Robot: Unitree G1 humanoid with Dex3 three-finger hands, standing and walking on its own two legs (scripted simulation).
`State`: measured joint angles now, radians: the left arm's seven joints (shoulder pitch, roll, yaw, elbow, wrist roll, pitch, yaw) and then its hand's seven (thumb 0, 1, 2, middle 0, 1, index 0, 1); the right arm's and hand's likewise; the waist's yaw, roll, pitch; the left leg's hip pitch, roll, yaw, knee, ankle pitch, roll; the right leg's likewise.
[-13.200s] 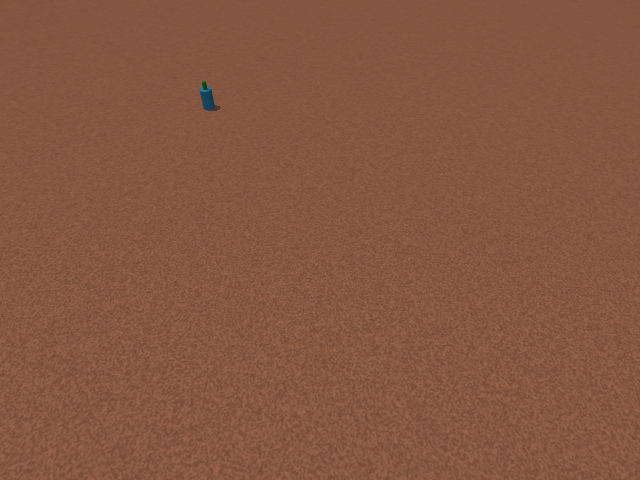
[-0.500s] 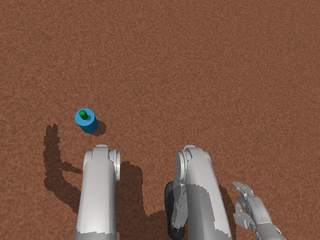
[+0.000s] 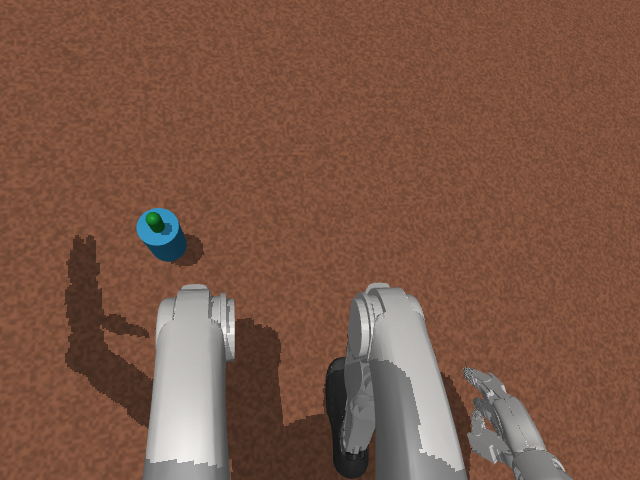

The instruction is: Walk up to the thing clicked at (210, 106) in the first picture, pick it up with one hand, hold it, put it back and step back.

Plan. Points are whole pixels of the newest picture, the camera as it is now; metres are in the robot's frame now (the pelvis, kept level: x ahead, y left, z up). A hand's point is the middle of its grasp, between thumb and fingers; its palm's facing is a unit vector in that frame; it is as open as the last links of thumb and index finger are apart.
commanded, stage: approach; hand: left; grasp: from the side
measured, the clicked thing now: (161, 232) +0.45 +0.23 -0.29
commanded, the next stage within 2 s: close in in 0.52 s
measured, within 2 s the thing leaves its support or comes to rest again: neither
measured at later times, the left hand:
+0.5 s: hand (46, 230) +0.40 +0.35 -0.17, palm faces +0.12 -0.99 +0.03, open 17.5 cm
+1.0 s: hand (130, 236) +0.43 +0.27 -0.24, palm faces +0.11 -0.99 +0.02, open 17.6 cm
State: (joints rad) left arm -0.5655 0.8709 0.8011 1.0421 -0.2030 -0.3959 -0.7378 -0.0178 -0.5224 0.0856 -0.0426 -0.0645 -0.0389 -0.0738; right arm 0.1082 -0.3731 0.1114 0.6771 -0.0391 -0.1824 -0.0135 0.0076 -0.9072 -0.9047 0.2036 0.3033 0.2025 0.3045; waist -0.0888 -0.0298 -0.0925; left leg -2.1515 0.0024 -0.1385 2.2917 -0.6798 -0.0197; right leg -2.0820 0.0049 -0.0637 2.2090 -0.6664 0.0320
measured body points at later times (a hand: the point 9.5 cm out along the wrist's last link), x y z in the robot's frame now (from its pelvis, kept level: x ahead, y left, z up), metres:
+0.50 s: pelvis +0.00 +0.00 -0.06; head +0.23 +0.13 +0.30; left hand +0.39 +0.41 -0.17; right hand +0.16 -0.26 -0.12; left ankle +0.09 +0.13 -0.34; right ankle +0.11 -0.13 -0.34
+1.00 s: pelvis -0.02 +0.02 -0.09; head +0.21 +0.17 +0.26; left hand +0.41 +0.32 -0.24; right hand +0.13 -0.25 -0.12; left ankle +0.09 +0.13 -0.34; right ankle +0.11 -0.13 -0.34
